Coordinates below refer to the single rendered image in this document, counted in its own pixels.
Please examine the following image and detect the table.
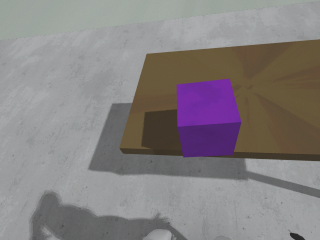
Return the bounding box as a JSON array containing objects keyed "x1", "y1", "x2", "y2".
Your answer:
[{"x1": 119, "y1": 39, "x2": 320, "y2": 161}]

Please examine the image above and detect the carton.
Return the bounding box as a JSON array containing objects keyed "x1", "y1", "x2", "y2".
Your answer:
[{"x1": 176, "y1": 79, "x2": 241, "y2": 158}]

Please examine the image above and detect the robot left thigh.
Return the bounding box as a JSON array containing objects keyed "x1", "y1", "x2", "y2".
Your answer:
[{"x1": 143, "y1": 229, "x2": 177, "y2": 240}]

